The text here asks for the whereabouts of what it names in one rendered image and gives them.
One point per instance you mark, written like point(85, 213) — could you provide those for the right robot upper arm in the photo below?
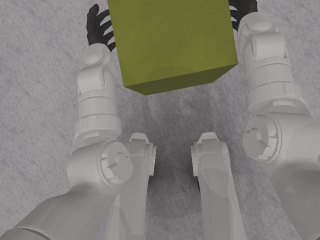
point(287, 146)

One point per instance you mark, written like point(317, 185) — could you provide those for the right robot forearm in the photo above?
point(267, 68)

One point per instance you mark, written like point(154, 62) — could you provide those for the right robot hand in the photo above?
point(243, 7)

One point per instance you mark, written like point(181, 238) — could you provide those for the right robot thigh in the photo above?
point(221, 216)

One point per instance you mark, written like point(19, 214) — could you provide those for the left robot upper arm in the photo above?
point(97, 173)

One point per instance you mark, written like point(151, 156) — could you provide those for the left robot hand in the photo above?
point(95, 32)

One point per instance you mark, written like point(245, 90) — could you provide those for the carton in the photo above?
point(166, 45)

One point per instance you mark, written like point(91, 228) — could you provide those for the robot left shin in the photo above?
point(136, 135)

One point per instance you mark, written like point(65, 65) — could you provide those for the left robot forearm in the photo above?
point(97, 98)

